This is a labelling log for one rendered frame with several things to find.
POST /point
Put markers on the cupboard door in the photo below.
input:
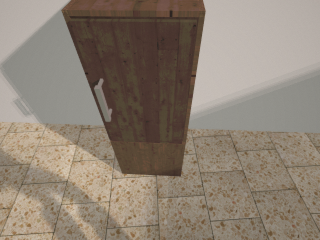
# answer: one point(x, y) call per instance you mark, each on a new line
point(146, 66)

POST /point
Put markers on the handle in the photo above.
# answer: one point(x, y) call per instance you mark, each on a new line
point(102, 101)

